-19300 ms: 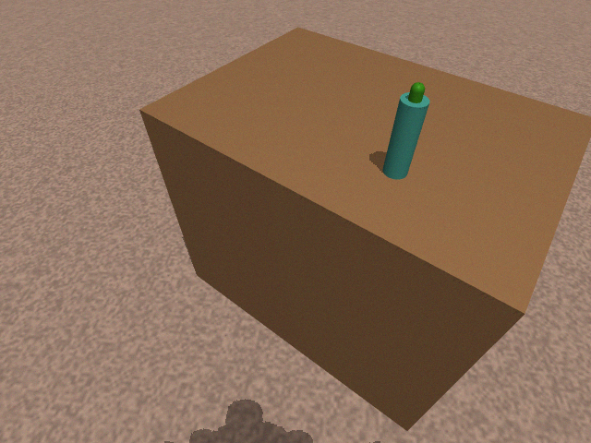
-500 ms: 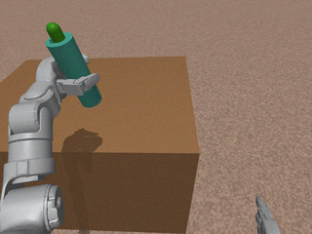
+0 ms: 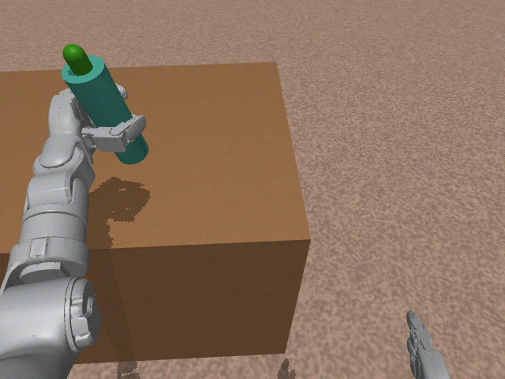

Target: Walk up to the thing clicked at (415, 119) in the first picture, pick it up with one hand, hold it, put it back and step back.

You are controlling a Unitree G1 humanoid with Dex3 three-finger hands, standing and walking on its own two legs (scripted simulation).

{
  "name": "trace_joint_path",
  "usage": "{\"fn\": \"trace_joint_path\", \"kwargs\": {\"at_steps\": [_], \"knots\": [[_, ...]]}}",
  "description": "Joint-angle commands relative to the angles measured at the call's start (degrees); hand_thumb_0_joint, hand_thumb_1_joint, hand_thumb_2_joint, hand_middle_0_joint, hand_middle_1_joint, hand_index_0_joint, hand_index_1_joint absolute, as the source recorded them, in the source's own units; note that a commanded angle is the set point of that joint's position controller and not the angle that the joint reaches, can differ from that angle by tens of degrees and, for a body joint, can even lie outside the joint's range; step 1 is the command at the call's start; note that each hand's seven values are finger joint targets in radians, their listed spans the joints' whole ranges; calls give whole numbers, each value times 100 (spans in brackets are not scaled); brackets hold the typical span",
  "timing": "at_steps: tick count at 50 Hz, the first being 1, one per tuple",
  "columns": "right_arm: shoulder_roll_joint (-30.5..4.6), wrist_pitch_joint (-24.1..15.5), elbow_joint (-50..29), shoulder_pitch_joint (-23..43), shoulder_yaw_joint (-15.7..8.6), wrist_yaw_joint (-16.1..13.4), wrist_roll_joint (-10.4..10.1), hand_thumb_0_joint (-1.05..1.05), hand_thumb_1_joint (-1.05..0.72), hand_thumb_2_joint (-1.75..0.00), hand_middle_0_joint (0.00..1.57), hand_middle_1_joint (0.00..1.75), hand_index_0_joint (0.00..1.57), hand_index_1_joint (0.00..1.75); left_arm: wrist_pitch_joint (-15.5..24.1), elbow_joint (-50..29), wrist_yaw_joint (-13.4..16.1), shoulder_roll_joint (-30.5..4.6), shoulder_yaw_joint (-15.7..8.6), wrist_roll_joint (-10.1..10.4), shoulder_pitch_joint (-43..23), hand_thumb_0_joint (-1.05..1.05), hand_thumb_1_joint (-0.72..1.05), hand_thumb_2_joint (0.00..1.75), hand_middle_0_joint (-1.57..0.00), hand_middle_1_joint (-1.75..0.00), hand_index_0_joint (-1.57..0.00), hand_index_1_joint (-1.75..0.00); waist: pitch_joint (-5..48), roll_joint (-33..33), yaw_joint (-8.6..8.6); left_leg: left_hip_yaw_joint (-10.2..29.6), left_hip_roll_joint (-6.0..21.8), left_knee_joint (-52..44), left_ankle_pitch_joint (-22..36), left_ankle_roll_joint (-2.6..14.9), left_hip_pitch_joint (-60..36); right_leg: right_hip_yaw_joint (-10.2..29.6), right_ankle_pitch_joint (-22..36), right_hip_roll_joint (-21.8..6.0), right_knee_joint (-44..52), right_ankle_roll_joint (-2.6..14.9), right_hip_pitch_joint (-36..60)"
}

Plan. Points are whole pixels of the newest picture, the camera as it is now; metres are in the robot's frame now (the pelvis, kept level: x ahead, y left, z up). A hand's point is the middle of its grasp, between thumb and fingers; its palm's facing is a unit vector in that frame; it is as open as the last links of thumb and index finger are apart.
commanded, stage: crouch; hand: left
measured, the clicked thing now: (107, 109) +0.45 +0.19 +0.22
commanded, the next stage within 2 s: lower in 0.76 s
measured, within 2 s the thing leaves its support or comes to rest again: neither
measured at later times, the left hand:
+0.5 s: hand (123, 123) +0.48 +0.19 +0.18, palm faces +0.15 -0.99 -0.02, open 7.8 cm
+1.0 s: hand (131, 125) +0.51 +0.19 +0.15, palm faces +0.13 -0.99 +0.01, open 7.8 cm
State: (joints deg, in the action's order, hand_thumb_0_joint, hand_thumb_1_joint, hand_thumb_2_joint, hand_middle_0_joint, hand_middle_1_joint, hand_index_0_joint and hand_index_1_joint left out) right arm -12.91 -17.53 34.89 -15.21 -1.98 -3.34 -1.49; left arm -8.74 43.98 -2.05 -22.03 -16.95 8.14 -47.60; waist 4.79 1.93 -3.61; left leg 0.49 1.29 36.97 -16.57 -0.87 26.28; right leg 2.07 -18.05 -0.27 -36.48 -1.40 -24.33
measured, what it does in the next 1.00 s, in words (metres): stands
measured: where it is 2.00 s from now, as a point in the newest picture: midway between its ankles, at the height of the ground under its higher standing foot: outside the picture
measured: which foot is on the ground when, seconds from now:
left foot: down 0.00-1.00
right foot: down 0.00-1.00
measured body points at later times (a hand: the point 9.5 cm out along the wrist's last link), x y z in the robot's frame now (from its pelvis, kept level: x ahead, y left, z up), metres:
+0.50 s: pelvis +0.01 +0.00 +0.00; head +0.04 +0.00 +0.45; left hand +0.47 +0.24 +0.18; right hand +0.17 -0.26 -0.07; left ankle +0.02 +0.13 -0.72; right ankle +0.00 -0.14 -0.72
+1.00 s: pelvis +0.01 +0.00 -0.01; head +0.07 +0.01 +0.43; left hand +0.50 +0.24 +0.15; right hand +0.16 -0.26 -0.08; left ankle +0.02 +0.13 -0.72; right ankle +0.00 -0.14 -0.72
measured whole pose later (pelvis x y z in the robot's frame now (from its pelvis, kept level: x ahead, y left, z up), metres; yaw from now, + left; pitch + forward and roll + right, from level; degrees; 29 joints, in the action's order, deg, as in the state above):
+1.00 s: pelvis +0.01 +0.00 -0.01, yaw -1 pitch +12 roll -1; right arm -13.0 -6.5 27.6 -13.2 -1.2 -2.1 -0.9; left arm 6.2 62.1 -5.3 -27.5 -19.8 6.6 -54.3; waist 5.8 1.2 -7.9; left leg 0.9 2.2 42.9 -19.7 -0.8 35.5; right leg 1.8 -20.1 0.7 -40.6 -1.3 -32.8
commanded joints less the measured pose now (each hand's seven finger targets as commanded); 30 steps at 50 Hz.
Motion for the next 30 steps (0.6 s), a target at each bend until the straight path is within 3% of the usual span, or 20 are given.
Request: {"fn": "trace_joint_path", "kwargs": {"at_steps": [1, 2, 3, 5, 6, 9, 12, 14, 16, 17, 18, 19, 21, 23, 24, 25, 26, 27, 28, 30], "knots": [[-632, -180, -858, 396, -212, -19, 13, 0, 57, -5, 5, 5, 5, 5, 722, -1423, -19, -1411, -212, 40, -3136, 0, 35, 138, -139, -151, -141, -151, 2028, 137, 38, -83, -50, -275, 1546, 150, -1420, -329, 1645, 145, 456, 118, 342], [-527, -164, -1001, 453, -105, 3, 10, 0, 57, -5, 5, 5, 5, 5, 801, -1644, -39, -1307, -138, 61, -3284, 0, 34, 139, -139, -151, -141, -152, 2334, 203, 10, -69, -34, -260, 1699, 145, -1577, -344, 1752, 141, 431, 125, 429], [-545, -123, -1077, 561, -152, -18, -4, 0, 57, -5, 5, 5, 5, 5, 819, -1529, -21, -1465, -236, 52, -3231, 0, 34, 138, -139, -151, -141, -151, 2359, 180, 26, -91, -56, -220, 1773, 165, -1535, -327, 1845, 118, 441, 106, 487], [-789, -33, -1033, 276, -343, -32, 13, 0, 57, -5, 5, 5, 5, 5, 822, -1389, 0, -1555, -310, 50, -3111, 0, 33, 139, -140, -152, -142, -152, 2238, 19, -62, -75, -26, -241, 1845, 175, -1520, -346, 1931, 144, 457, 105, 477], [-595, 6, -923, 315, -197, -3, 8, 0, 57, -5, 5, 5, 5, 5, 833, -1400, -11, -1365, -186, 49, -3029, 0, 34, 138, -139, -151, -141, -151, 1981, 237, -8, -90, -40, -267, 1780, 156, -1463, -348, 1848, 146, 472, 125, 374], [-694, 83, -999, 396, -297, 15, 9, 0, 57, -5, 5, 5, 5, 5, 902, -1432, -35, -1326, -155, 40, -3017, 0, 34, 136, -138, -148, -139, -149, 2205, 206, -39, -64, -18, -247, 1940, 158, -1603, -365, 1956, 146, 446, 132, 395], [-624, 149, -1162, 484, -204, 20, -9, 0, 57, -5, 5, 5, 5, 5, 929, -1352, -88, -1336, -180, 67, -2943, 0, 31, 137, -137, -149, -139, -150, 2232, 23, -55, -72, -28, -198, 2152, 199, -1564, -353, 2220, 134, 442, 97, 565], [-763, 234, -1057, 329, -337, 4, 7, 0, 56, -5, 5, 5, 5, 5, 981, -1361, -84, -1565, -283, 31, -3013, 0, 29, 134, -136, -146, -137, -147, 2330, -2, -74, -87, -43, -165, 2238, 221, -1525, -326, 2381, 105, 446, 72, 638], [-631, 271, -1080, 383, -233, 34, 4, 0, 56, -5, 5, 5, 5, 5, 992, -1318, -78, -1363, -170, 30, -3113, 0, 29, 135, -136, -147, -137, -148, 2362, 160, -79, -61, -26, -155, 2374, 195, -1667, -347, 2392, 116, 417, 99, 527], [-726, 314, -1082, 385, -335, 26, -5, 0, 56, -5, 5, 5, 5, 5, 1010, -1322, -85, -1412, -181, 36, -3144, 0, 27, 135, -136, -147, -137, -148, 2361, 149, -135, -58, -21, -126, 2470, 204, -1745, -342, 2467, 116, 432, 90, 451], [-799, 317, -1117, 404, -383, 19, 0, 0, 56, -5, 5, 5, 5, 5, 1030, -1162, -86, -1410, -210, 44, -3142, 0, 28, 135, -137, -148, -138, -148, 2197, 52, -165, -34, 4, -153, 2365, 193, -1713, -367, 2323, 140, 441, 107, 371], [-614, 347, -1013, 426, -231, 55, -2, 0, 56, -5, 5, 5, 5, 5, 1055, -1042, -85, -1341, -172, 25, -3093, 0, 29, 136, -137, -148, -138, -149, 2126, 53, -125, -52, -25, -156, 2269, 214, -1524, -345, 2321, 114, 451, 96, 421], [-773, 394, -1126, 461, -341, 54, 8, 0, 56, -5, 5, 5, 5, 5, 1133, -806, -74, -1614, -338, -31, -3069, 0, 28, 136, -137, -148, -138, -149, 2141, 70, -153, -38, -6, -177, 2139, 194, -1504, -348, 2167, 120, 426, 118, 371], [-663, 413, -1185, 442, -244, 78, 15, 0, 56, -5, 5, 5, 5, 5, 1253, -941, -122, -1353, -149, 8, -3374, 0, 30, 136, -137, -148, -139, -149, 2162, 176, -218, -16, 26, -173, 1985, 172, -1653, -383, 1924, 149, 420, 146, 142], [-758, 440, -1184, 479, -350, 60, 14, 0, 56, -5, 5, 5, 5, 5, 1287, -897, -120, -1441, -185, -2, -3396, 0, 31, 137, -137, -149, -139, -149, 2220, 168, -236, -12, 24, -169, 1888, 177, -1653, -372, 1863, 149, 427, 144, 95], [-680, 458, -1189, 465, -294, 62, 25, 0, 56, -5, 5, 5, 5, 5, 1320, -810, -108, -1542, -226, -8, -3445, 0, 30, 137, -138, -149, -139, -150, 2224, 158, -243, -31, 1, -145, 1814, 192, -1497, -352, 1875, 127, 423, 123, 199], [-708, 463, -1249, 408, -242, 74, 35, 0, 56, -5, 5, 5, 5, 5, 1328, -493, -94, -1734, -416, -15, -3233, 0, 30, 137, -140, -151, -141, -151, 2148, 38, -198, -37, 4, -136, 1721, 197, -1364, -345, 1809, 132, 415, 116, 233], [-702, 496, -1252, 420, -267, 76, 28, 0, 56, -5, 5, 5, 5, 5, 1389, -732, -123, -1661, -299, -19, -3427, 0, 29, 137, -139, -150, -141, -151, 2342, 148, -257, -36, -3, -130, 1777, 202, -1399, -333, 1913, 123, 389, 118, 287], [-782, 520, -1241, 374, -344, 61, 42, 0, 55, -5, 5, 5, 5, 5, 1425, -526, -114, -1751, -362, -27, -3436, 0, 29, 137, -139, -150, -140, -150, 2193, 124, -285, -61, -10, -89, 1659, 214, -1276, -305, 1830, 110, 372, 109, 201], [-689, 542, -1338, 514, -275, 76, 43, 0, 56, -5, 5, 5, 5, 5, 1530, -625, -141, -1649, -283, -10, -3657, 0, 34, 137, -139, -149, -140, -150, 2365, 195, -295, -53, -14, -63, 1550, 213, -1208, -294, 1749, 103, 340, 114, 183]]}}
